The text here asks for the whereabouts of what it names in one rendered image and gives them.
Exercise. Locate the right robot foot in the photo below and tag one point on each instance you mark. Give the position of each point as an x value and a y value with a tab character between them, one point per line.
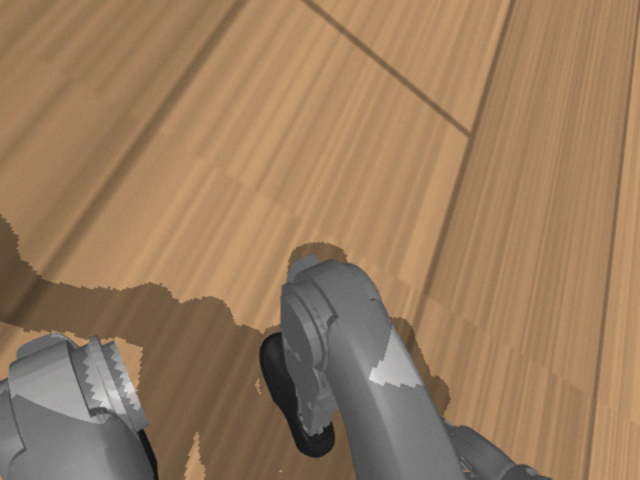
282	390

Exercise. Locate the left robot foot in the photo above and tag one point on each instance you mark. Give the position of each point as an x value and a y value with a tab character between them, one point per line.
149	452

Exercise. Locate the right robot arm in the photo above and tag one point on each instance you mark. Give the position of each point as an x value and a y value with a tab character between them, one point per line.
523	472

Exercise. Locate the right robot hand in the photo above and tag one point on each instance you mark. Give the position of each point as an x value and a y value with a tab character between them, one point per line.
477	454

